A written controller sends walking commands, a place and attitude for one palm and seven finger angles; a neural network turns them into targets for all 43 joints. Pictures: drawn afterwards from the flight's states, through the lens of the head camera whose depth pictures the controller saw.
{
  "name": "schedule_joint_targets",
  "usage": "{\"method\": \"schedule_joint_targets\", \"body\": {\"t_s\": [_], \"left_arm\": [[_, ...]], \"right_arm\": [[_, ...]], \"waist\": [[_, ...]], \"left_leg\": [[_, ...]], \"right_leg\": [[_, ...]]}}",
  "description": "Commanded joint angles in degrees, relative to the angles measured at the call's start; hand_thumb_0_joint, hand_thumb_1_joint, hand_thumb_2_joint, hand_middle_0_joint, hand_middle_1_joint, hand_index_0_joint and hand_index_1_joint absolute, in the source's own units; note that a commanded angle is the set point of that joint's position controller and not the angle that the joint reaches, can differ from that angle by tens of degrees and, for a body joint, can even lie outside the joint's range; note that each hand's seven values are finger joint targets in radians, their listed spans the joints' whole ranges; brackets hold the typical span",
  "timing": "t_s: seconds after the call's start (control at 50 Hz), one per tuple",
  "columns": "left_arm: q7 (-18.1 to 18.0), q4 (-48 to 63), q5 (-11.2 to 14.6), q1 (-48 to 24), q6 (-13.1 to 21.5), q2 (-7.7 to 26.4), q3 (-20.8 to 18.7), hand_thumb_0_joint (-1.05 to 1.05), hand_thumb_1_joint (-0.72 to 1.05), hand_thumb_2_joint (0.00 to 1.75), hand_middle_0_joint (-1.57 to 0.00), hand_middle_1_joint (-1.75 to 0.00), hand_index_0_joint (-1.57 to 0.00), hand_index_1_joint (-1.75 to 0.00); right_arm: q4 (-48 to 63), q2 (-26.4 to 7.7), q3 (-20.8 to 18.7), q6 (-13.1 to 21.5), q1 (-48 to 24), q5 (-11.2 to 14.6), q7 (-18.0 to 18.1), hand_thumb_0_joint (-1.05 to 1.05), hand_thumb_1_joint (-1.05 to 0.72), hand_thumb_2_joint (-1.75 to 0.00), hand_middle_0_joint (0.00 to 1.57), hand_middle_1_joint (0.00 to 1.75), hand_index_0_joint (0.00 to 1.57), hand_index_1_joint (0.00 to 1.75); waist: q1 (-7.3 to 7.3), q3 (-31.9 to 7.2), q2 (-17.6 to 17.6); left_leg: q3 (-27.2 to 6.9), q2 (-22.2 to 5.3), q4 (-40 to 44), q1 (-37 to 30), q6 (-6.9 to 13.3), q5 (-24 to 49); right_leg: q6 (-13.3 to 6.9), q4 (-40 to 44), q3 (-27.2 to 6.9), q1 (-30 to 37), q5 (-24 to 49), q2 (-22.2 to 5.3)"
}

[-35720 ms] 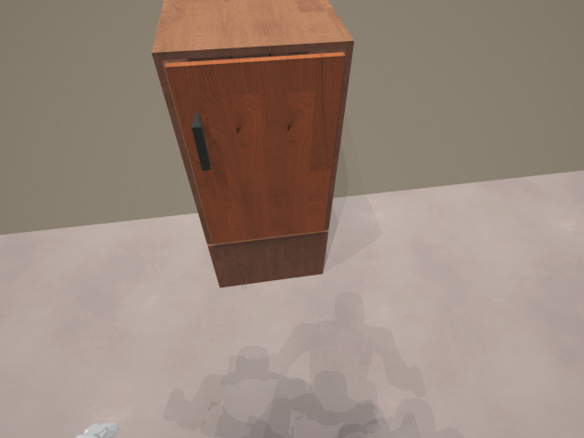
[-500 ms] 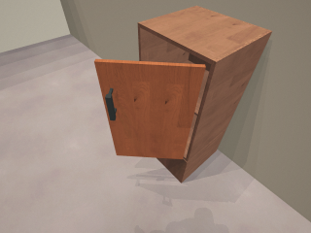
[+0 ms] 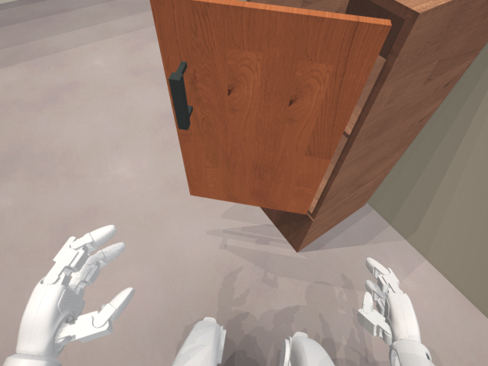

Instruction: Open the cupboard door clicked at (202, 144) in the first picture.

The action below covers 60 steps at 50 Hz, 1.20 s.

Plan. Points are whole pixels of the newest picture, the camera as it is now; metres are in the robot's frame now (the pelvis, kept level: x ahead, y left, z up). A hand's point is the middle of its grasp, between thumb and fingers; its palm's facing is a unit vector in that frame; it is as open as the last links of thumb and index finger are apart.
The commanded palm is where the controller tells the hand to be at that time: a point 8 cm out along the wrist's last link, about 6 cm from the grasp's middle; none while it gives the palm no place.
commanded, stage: raise the hand with hooked fingers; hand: left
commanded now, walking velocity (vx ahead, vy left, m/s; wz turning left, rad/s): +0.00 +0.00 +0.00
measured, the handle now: (183, 96) +0.57 +0.20 +0.08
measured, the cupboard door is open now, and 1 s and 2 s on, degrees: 46 46 46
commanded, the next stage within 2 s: move the hooked fingers beside the handle in 1.52 s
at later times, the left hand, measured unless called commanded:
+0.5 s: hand (91, 255) +0.24 +0.25 +0.06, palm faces -0.03 -1.00 -0.06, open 12.6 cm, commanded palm +0.22 +0.31 +0.07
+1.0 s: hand (72, 213) +0.29 +0.29 +0.08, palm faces -0.03 -1.00 -0.05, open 14.0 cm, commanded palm +0.28 +0.34 +0.09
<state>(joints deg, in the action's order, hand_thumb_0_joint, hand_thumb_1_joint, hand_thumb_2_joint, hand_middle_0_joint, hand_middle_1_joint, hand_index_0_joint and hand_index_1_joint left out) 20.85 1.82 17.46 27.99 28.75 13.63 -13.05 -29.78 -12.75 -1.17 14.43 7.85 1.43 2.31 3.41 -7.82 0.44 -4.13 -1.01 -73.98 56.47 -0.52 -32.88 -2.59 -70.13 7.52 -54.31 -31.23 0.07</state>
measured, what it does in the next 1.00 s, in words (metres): stands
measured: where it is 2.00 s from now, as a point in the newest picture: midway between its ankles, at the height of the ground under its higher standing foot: outside the picture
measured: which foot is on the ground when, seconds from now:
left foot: down 0.00-1.00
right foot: down 0.00-1.00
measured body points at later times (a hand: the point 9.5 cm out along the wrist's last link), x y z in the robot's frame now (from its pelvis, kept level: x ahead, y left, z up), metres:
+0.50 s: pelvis +0.01 +0.02 +0.02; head +0.09 +0.04 +0.46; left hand +0.24 +0.31 +0.07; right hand +0.18 -0.24 -0.05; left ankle +0.03 +0.12 -0.63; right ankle +0.03 -0.10 -0.63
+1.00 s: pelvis +0.01 +0.03 +0.03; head +0.09 +0.05 +0.47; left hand +0.29 +0.35 +0.08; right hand +0.17 -0.22 -0.05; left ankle +0.03 +0.12 -0.63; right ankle +0.03 -0.10 -0.63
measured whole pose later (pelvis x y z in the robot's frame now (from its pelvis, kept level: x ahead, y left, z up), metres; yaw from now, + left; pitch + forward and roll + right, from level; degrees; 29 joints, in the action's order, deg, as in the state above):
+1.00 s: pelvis +0.01 +0.03 +0.03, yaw -1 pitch +16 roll -4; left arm 30.1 -19.4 21.4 2.3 18.8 23.9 -23.9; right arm -29.8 -15.5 2.3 11.1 15.5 2.3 3.2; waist -0.3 -7.3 1.1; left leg -1.4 -0.3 -65.5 52.1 2.1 -29.7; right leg 0.1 -60.8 4.8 -50.1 -26.8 -0.4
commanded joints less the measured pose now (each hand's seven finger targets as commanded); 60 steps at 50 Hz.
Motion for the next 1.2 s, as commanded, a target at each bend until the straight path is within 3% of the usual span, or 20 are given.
{"method": "schedule_joint_targets", "body": {"t_s": [0.0, 0.06, 0.1, 0.14, 0.26, 0.28, 0.44, 0.48, 0.56, 0.6, 0.74, 0.76, 0.88, 0.98, 1.1, 1.18], "left_arm": [[4.10, 7.83, 2.31, -3.60, -1.89, 9.73, -6.43, 0.00, 0.20, 0.60, -0.25, -0.75, -0.25, -0.75], [4.62, 6.30, 4.17, -2.19, -5.24, 11.02, -9.72, 0.00, 0.13, 0.57, -0.25, -0.80, -0.25, -0.80], [3.82, 8.70, 4.77, -2.32, -4.93, 10.74, -10.43, 0.00, 0.08, 0.55, -0.26, -0.82, -0.26, -0.82], [2.50, 7.86, 4.73, -2.35, -4.51, 9.79, -9.85, 0.00, 0.04, 0.53, -0.26, -0.86, -0.26, -0.86], [2.73, 4.62, 4.52, -6.55, -2.31, 11.93, -10.61, 0.00, -0.10, 0.47, -0.27, -0.94, -0.27, -0.94], [3.20, 5.59, 4.45, -7.21, -1.84, 12.10, -10.52, 0.00, -0.13, 0.46, -0.27, -0.96, -0.27, -0.96], [3.57, 4.84, 4.76, -12.19, -1.81, 14.59, -11.47, 0.00, -0.31, 0.38, -0.29, -1.08, -0.29, -1.08], [3.88, 4.05, 4.76, -13.67, -2.21, 15.47, -12.05, 0.00, -0.36, 0.36, -0.29, -1.11, -0.29, -1.11], [4.44, 0.12, 4.78, -17.49, -3.88, 17.06, -12.71, 0.00, -0.45, 0.32, -0.30, -1.17, -0.30, -1.17], [4.97, 0.56, 4.56, -19.10, -4.09, 17.64, -12.71, 0.00, -0.50, 0.30, -0.30, -1.20, -0.30, -1.20], [6.52, -4.38, 5.12, -25.05, -5.33, 19.52, -14.03, 0.00, -0.50, 0.30, -0.30, -1.20, -0.30, -1.20], [6.88, -4.71, 5.29, -26.90, -5.45, 20.77, -14.92, 0.00, -0.50, 0.30, -0.30, -1.20, -0.30, -1.20], [9.05, -9.34, 5.40, -31.81, -6.46, 22.91, -16.22, 0.00, -0.50, 0.30, -0.30, -1.20, -0.30, -1.20], [9.76, -11.99, 5.27, -36.24, -6.72, 25.31, -17.43, 0.00, -0.50, 0.30, -0.30, -1.20, -0.30, -1.20], [10.56, -14.00, 5.76, -33.20, -7.52, 23.79, -16.70, 0.00, -0.50, 0.30, -0.30, -1.20, -0.30, -1.20], [9.60, -12.89, 5.85, -34.22, -6.44, 25.26, -18.42, 0.00, -0.50, 0.30, -0.30, -1.20, -0.30, -1.20]], "right_arm": [[5.93, -8.22, -3.83, 1.94, 1.26, 1.05, 1.31, 0.00, -0.90, -0.90, 0.20, 0.30, 0.20, 0.30], [6.55, -7.73, -3.64, 1.47, -0.13, 0.99, 1.38, 0.00, -0.90, -0.90, 0.20, 0.30, 0.20, 0.30], [6.88, -7.30, -3.62, 1.53, 0.17, 0.96, 1.19, 0.00, -0.90, -0.90, 0.20, 0.30, 0.20, 0.30], [6.86, -7.04, -3.52, 1.55, 0.47, 0.90, 1.07, 0.00, -0.90, -0.90, 0.20, 0.30, 0.20, 0.30], [6.82, -8.54, -3.30, 1.53, 2.06, 0.83, 1.07, 0.00, -0.90, -0.90, 0.20, 0.30, 0.20, 0.30], [7.00, -8.87, -3.27, 1.53, 2.70, 0.92, 1.08, 0.00, -0.90, -0.90, 0.20, 0.30, 0.20, 0.30], [7.67, -10.18, -2.82, 1.24, 4.38, 1.13, 1.16, 0.00, -0.90, -0.90, 0.20, 0.30, 0.20, 0.30], [7.80, -10.50, -2.62, 0.91, 4.95, 0.99, 1.12, 0.00, -0.90, -0.90, 0.20, 0.30, 0.20, 0.30], [8.24, -11.19, -2.20, 0.31, 5.51, 1.11, 1.23, 0.00, -0.90, -0.90, 0.20, 0.30, 0.20, 0.30], [8.68, -11.46, -1.99, 0.27, 5.81, 1.15, 1.13, 0.00, -0.90, -0.90, 0.20, 0.30, 0.20, 0.30], [8.37, -11.94, -1.41, -0.02, 6.45, 1.13, 1.27, 0.00, -0.90, -0.90, 0.20, 0.30, 0.20, 0.30], [8.25, -12.08, -1.37, 0.04, 6.48, 0.99, 1.37, 0.00, -0.90, -0.90, 0.20, 0.30, 0.20, 0.30], [7.81, -12.35, -1.22, -0.47, 7.41, 1.14, 1.84, 0.00, -0.90, -0.90, 0.20, 0.30, 0.20, 0.30], [7.32, -12.61, -1.06, -0.84, 7.94, 1.18, 2.05, 0.00, -0.90, -0.90, 0.20, 0.30, 0.20, 0.30], [8.22, -12.67, -1.42, -1.38, 8.48, 1.33, 1.51, 0.00, -0.90, -0.90, 0.20, 0.30, 0.20, 0.30], [8.27, -12.67, -1.54, -1.68, 8.81, 1.05, 1.40, 0.00, -0.90, -0.90, 0.20, 0.30, 0.20, 0.30]], "waist": [[-4.22, -15.14, 2.03], [-2.02, -17.14, 1.16], [-1.63, -19.58, 0.83], [-2.16, -17.51, -0.58], [-3.09, -14.12, -0.26], [-2.94, -15.64, 1.47], [-3.28, -13.73, 5.53], [-3.21, -14.69, 6.06], [-3.85, -11.66, 5.46], [-3.65, -13.92, 6.13], [-4.09, -13.09, 5.02], [-3.71, -13.51, 6.04], [-3.91, -15.34, 4.80], [-3.82, -15.47, 6.30], [-3.42, -15.60, 4.63], [-3.42, -16.54, 3.82]], "left_leg": [[1.84, 1.16, 9.90, -7.81, 2.19, 18.86], [1.55, 1.37, 10.96, -8.23, 1.97, 21.47], [1.53, 1.38, 11.97, -9.52, 1.88, 22.57], [1.53, 1.38, 12.52, -9.05, 1.84, 21.68], [1.52, 1.41, 13.46, -8.32, 1.76, 18.97], [1.65, 1.42, 13.90, -9.44, 1.74, 19.44], [1.06, 1.27, 17.13, -13.13, 1.30, 18.16], [0.89, 1.14, 17.38, -14.34, 1.13, 19.78], [0.55, 1.12, 18.36, -13.24, 1.06, 16.12], [0.27, 1.06, 19.25, -15.22, 0.88, 17.35], [0.03, 0.93, 19.81, -15.68, 0.75, 17.86], [0.04, 1.00, 19.56, -15.72, 0.63, 18.47], [0.59, 0.93, 19.79, -16.79, 0.90, 19.62], [0.65, 0.85, 20.35, -17.41, 0.85, 20.00], [1.28, 0.99, 20.64, -16.99, 1.07, 21.53], [1.49, 0.98, 20.12, -16.60, 1.21, 22.11]], "right_leg": [[1.47, 12.59, -7.37, 11.48, 14.96, 0.96], [1.30, 12.26, -6.74, 14.67, 17.11, 0.93], [1.64, 12.11, -6.10, 15.69, 18.30, 0.59], [1.90, 12.57, -5.82, 14.42, 17.05, 0.62], [1.25, 12.83, -5.25, 11.70, 12.48, 0.87], [1.24, 12.72, -5.22, 11.76, 12.99, 0.73], [0.88, 13.77, -3.69, 9.97, 10.82, 1.12], [0.68, 13.48, -3.45, 10.25, 12.11, 1.37], [0.58, 14.45, -3.28, 9.40, 9.49, 1.63], [0.68, 14.46, -3.02, 10.19, 10.44, 1.47], [0.70, 15.28, -2.85, 10.23, 11.04, 1.64], [0.39, 14.94, -3.00, 10.48, 11.43, 1.70], [0.60, 15.88, -3.57, 11.63, 12.56, 1.66], [0.48, 16.24, -3.73, 11.70, 12.61, 1.63], [0.71, 16.79, -3.75, 13.17, 14.57, 1.58], [0.76, 16.45, -4.04, 13.89, 15.44, 1.65]]}}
